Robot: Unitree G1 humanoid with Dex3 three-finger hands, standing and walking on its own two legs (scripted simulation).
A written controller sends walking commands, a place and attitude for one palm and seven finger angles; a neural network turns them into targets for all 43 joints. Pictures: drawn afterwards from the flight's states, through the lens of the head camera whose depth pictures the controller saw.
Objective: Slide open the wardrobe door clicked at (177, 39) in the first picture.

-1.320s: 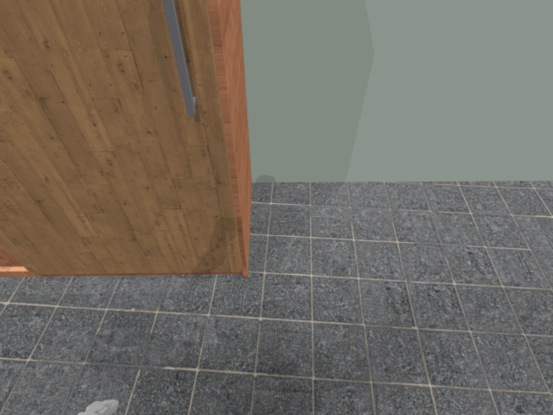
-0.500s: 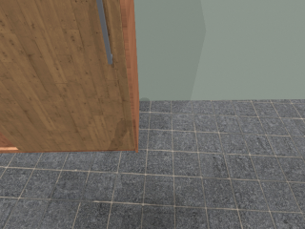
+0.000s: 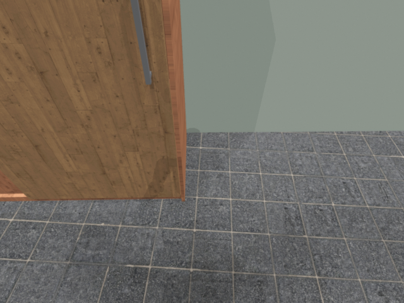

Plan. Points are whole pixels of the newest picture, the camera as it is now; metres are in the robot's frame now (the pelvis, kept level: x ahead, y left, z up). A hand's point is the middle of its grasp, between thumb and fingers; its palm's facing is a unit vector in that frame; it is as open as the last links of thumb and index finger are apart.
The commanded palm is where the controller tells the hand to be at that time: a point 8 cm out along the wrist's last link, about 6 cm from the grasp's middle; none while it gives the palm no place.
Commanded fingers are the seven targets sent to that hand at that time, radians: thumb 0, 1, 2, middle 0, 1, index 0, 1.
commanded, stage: look at it before walking up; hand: right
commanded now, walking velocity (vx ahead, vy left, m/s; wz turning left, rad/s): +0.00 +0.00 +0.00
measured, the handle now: (141, 32) +0.74 +0.22 +0.19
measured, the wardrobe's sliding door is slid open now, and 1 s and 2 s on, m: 0.00 0.00 0.00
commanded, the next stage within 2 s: walk to a spot facing it in 0.12 s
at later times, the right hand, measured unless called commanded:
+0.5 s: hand out of the picture +0.06 -0.22 -0.18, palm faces -0.10 +0.95 -0.29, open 7.4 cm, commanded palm none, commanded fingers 0.00 -0.90 -0.90 0.20 0.30 0.20 0.30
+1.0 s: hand out of the picture +0.04 -0.13 -0.19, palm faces -0.13 +0.98 -0.14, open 7.4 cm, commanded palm none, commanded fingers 0.00 -0.90 -0.90 0.20 0.30 0.20 0.30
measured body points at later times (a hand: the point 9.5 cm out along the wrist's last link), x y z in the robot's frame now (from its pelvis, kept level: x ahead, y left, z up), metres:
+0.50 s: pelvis -0.01 +0.01 -0.01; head +0.01 +0.01 +0.44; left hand +0.05 +0.28 -0.15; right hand +0.07 -0.27 -0.15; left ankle +0.00 +0.12 -0.74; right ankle +0.00 -0.12 -0.75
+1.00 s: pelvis +0.04 +0.03 -0.01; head +0.04 +0.01 +0.44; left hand +0.02 +0.29 -0.15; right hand +0.05 -0.19 -0.17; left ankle -0.02 +0.11 -0.75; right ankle +0.06 -0.08 -0.71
